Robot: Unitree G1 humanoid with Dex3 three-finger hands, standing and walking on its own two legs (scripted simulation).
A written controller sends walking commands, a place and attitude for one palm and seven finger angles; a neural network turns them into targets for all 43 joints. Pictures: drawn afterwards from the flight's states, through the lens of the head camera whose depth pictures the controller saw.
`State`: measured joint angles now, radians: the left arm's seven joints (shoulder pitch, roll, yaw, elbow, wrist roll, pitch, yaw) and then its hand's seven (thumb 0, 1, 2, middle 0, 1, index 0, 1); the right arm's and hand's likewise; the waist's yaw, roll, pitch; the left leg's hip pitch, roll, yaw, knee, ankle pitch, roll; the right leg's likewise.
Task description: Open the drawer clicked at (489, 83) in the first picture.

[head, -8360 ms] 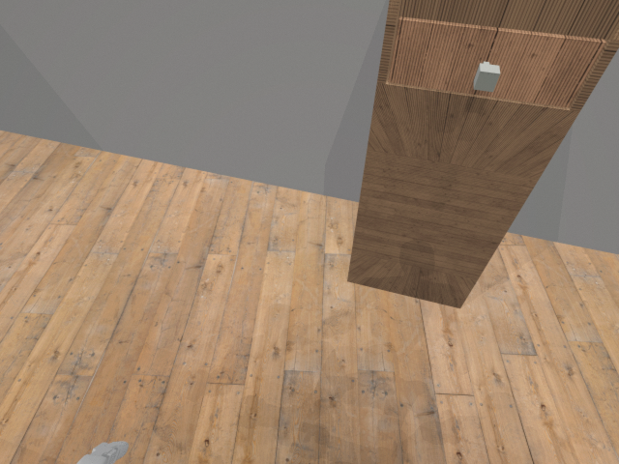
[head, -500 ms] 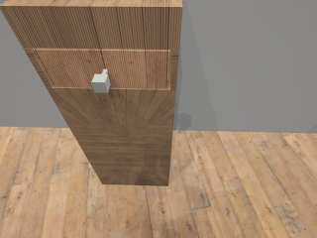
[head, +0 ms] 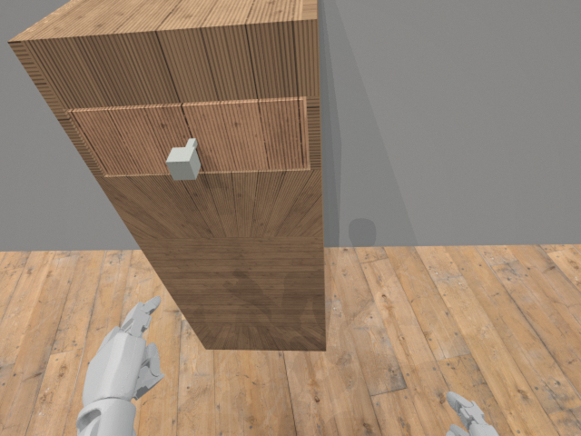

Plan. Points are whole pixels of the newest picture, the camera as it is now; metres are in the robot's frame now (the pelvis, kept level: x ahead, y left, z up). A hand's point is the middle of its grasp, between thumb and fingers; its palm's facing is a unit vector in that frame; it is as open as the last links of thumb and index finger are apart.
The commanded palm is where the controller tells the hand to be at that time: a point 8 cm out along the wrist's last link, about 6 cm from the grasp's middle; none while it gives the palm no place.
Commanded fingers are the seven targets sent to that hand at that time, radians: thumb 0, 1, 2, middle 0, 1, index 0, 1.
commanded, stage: raise the hand with hooked fingers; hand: left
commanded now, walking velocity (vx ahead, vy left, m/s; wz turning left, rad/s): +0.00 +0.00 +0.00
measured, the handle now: (187, 156) +0.51 +0.20 +0.14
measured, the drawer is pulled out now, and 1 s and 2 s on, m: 0.00 0.00 0.00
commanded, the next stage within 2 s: move the hooked fingers above the handle in 1.76 s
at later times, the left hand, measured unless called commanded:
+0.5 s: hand (129, 338) +0.23 +0.22 +0.07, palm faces +0.16 -0.04 -0.99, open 10.3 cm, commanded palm +0.18 +0.22 +0.11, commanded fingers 0.00 0.04 0.53 -0.26 -0.86 -0.26 -0.86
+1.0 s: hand (61, 274) +0.26 +0.27 +0.16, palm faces +0.16 -0.05 -0.99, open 13.2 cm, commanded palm +0.22 +0.26 +0.23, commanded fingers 0.00 -0.50 0.30 -0.30 -1.20 -0.30 -1.20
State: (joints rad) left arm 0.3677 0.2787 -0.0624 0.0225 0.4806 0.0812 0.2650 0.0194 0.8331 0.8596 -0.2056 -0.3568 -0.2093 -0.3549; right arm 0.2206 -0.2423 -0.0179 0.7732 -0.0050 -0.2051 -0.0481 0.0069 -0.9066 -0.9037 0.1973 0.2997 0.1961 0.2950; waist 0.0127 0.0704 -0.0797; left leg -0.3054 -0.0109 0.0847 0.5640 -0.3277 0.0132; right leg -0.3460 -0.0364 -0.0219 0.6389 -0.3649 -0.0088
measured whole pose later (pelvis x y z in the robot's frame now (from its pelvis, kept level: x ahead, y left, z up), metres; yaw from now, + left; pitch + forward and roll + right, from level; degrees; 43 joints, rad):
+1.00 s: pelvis -0.03 +0.02 +0.01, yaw +2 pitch -2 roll +0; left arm -0.09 0.55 -0.02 -0.10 0.87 0.08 -0.01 0.00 -0.33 0.37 -0.31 -1.09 -0.31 -1.09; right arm 0.06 -0.25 0.01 0.63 0.02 0.11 -0.01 0.01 -0.90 -0.90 0.20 0.30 0.19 0.29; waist 0.10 0.10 0.01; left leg -0.17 -0.03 0.05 0.43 -0.22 0.04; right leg -0.17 -0.05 -0.05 0.45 -0.24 0.01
